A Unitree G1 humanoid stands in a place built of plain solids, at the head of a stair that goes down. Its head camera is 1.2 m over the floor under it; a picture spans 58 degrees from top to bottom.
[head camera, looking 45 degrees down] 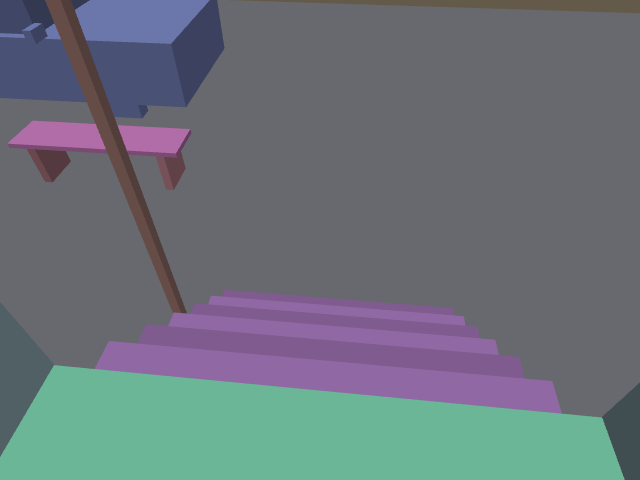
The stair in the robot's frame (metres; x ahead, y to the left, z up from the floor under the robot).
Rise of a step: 0.20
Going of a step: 0.21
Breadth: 1.60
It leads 6 degrees to the right of straight ahead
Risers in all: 7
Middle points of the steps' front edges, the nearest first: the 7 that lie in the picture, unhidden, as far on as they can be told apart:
0.58 0.01 0.00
0.80 -0.01 -0.20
1.01 -0.03 -0.41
1.22 -0.05 -0.61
1.43 -0.07 -0.82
1.64 -0.09 -1.02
1.85 -0.11 -1.23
